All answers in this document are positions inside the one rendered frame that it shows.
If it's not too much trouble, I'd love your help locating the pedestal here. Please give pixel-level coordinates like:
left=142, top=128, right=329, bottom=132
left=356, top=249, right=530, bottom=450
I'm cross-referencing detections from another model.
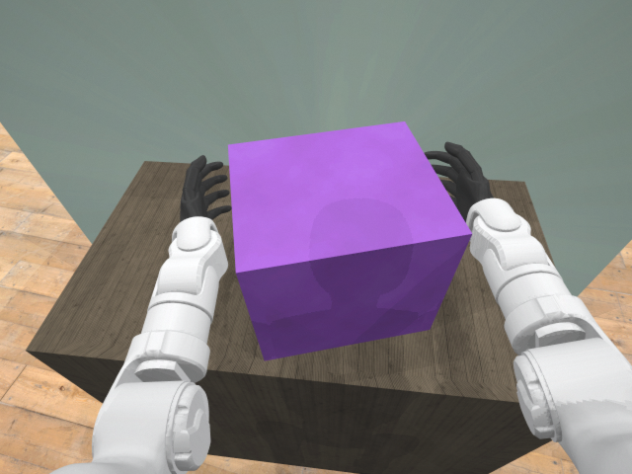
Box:
left=26, top=161, right=555, bottom=474

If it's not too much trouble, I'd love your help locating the left robot hand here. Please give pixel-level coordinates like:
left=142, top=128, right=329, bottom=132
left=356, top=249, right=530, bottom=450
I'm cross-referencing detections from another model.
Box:
left=180, top=155, right=232, bottom=222

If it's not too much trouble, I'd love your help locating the robot left forearm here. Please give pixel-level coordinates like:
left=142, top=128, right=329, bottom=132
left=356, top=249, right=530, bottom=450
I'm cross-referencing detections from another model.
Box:
left=92, top=216, right=228, bottom=457

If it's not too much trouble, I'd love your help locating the right robot hand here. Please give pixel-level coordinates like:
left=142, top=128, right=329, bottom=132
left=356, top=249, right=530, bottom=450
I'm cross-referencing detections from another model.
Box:
left=425, top=142, right=494, bottom=222

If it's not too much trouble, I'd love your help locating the robot right upper arm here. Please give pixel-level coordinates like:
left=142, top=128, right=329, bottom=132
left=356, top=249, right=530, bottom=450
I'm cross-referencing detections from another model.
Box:
left=513, top=338, right=632, bottom=474

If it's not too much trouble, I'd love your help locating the robot left upper arm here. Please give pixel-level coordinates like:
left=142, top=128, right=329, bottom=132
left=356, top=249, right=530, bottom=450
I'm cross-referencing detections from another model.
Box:
left=49, top=380, right=210, bottom=474

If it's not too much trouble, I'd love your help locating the carton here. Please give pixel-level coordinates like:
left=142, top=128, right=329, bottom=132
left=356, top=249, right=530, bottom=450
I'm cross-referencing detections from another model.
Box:
left=228, top=121, right=472, bottom=361

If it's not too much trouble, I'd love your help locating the robot right forearm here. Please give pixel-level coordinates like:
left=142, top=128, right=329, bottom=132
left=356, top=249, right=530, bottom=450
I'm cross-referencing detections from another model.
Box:
left=466, top=198, right=632, bottom=378

